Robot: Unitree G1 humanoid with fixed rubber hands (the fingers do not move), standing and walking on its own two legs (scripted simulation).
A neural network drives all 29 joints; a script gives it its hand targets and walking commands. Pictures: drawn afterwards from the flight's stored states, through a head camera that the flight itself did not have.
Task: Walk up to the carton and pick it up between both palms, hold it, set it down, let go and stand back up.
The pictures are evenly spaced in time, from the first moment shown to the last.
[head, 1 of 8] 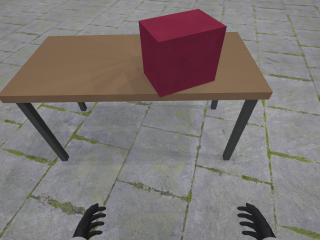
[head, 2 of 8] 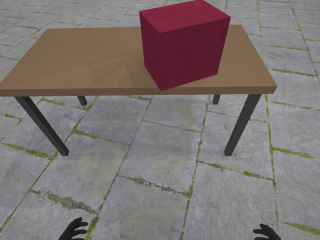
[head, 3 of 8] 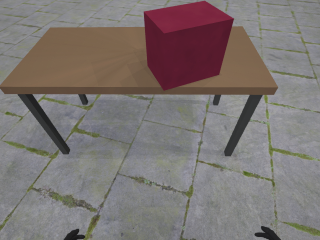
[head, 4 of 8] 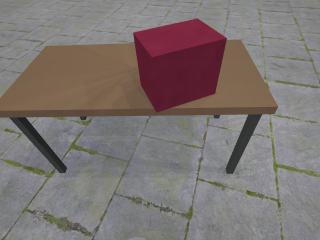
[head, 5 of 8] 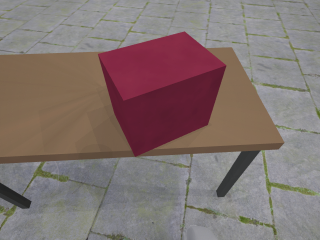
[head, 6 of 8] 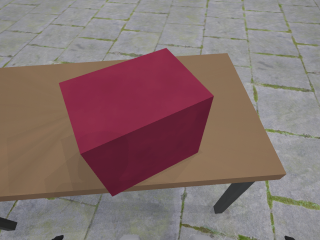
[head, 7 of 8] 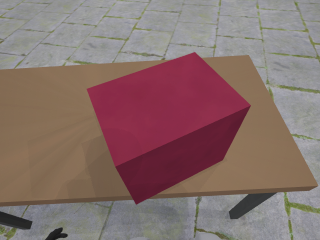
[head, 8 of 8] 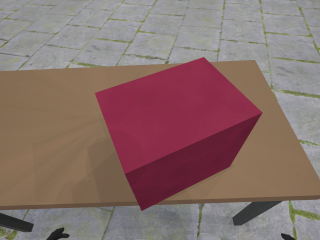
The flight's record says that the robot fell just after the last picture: no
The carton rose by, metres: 0.00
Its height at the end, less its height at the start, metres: +0.00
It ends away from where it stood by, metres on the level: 0.00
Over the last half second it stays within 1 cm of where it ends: yes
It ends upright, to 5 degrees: yes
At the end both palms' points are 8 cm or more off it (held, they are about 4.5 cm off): yes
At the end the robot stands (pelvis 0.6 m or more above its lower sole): yes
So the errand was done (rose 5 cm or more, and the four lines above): no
